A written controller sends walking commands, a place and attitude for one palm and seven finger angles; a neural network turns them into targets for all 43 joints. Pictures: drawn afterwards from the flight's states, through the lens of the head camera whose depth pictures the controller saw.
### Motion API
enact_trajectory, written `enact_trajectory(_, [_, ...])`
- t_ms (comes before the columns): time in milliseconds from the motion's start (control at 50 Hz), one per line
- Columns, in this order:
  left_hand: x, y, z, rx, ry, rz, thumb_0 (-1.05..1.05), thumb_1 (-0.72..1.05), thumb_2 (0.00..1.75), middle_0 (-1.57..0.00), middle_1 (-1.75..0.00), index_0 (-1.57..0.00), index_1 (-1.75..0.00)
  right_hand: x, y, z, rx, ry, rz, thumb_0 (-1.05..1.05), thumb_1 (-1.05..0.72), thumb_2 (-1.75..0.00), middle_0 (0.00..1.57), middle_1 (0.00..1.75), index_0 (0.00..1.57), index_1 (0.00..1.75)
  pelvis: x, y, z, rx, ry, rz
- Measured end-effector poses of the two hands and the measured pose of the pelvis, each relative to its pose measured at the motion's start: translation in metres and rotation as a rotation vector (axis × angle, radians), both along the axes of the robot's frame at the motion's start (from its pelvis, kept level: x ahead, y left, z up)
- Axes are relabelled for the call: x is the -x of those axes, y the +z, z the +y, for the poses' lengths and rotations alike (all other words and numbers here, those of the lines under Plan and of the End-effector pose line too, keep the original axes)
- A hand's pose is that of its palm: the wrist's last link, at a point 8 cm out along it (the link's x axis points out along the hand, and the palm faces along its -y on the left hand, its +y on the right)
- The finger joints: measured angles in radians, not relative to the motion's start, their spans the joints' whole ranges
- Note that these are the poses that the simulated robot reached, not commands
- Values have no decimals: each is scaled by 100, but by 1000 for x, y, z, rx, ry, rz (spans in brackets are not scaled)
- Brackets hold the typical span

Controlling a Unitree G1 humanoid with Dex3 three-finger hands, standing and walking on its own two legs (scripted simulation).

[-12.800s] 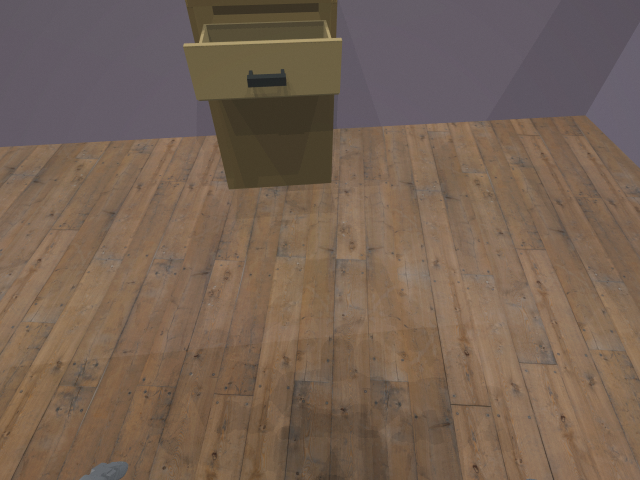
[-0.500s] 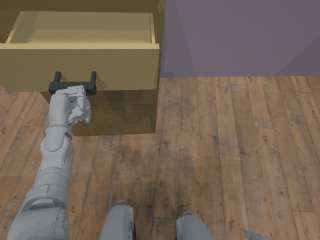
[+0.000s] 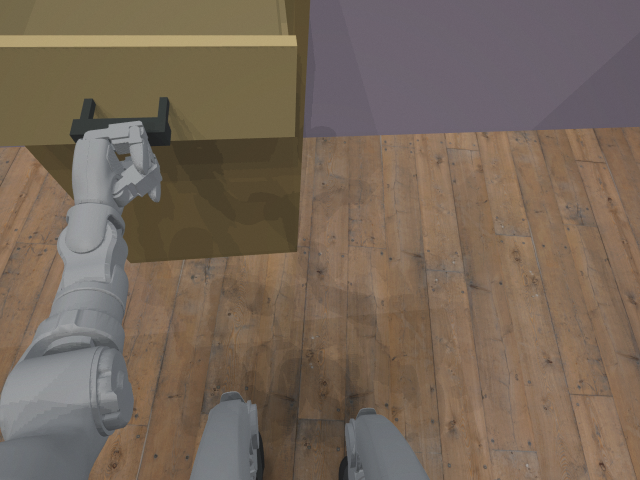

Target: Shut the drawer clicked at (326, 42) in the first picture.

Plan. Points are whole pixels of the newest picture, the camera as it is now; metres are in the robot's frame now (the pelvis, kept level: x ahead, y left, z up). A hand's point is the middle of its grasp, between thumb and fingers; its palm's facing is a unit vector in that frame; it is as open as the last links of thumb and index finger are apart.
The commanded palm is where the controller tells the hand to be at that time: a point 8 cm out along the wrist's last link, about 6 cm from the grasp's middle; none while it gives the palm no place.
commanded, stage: push the drawer shut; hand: left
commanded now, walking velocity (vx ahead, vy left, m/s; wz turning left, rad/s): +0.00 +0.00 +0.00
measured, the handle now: (124, 119) +0.56 +0.24 +0.05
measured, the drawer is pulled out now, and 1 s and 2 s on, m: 0.09 0.00 0.00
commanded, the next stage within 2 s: pull the fist back off the drawer in 1.08 s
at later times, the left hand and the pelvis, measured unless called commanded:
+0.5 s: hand (160, 124) +0.55 +0.19 +0.05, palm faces +0.06 -1.00 -0.03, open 3.2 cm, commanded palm +0.54 +0.22 +0.05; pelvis +0.00 +0.00 -0.02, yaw -2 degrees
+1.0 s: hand (150, 111) +0.58 +0.21 +0.05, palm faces +0.06 -1.00 -0.04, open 2.9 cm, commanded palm +0.61 +0.20 +0.05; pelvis -0.02 +0.01 -0.03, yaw -2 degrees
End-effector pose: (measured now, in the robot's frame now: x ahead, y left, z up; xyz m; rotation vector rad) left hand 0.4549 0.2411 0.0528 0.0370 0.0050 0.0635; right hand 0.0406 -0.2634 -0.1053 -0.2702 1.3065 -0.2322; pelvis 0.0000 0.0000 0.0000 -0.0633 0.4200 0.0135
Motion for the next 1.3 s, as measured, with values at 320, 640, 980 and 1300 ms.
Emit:
enact_trajectory(320, [-45,2,0,2,1,13,2,87,92,-140,-160,-140,-160,46,-4,1,18,-51,107,1,-90,-90,20,30,21,30,4,-11,2,15,-12,48])
enact_trajectory(640, [-93,1,6,15,-3,19,1,86,90,-140,-160,-140,-160,75,-1,10,34,-93,199,1,-90,-90,20,30,21,30,2,-20,7,37,-26,107])
enact_trajectory(980, [-97,-1,20,2,1,22,-3,67,93,-140,-160,-140,-160,85,-6,18,61,-50,214,0,-90,-90,20,30,21,30,16,-33,10,66,-2,128])
enact_trajectory(1300, [-97,4,18,-18,-6,27,2,69,96,-140,-160,-140,-160,115,-7,25,94,-63,179,0,-90,-90,20,30,21,30,37,-42,13,80,-11,132])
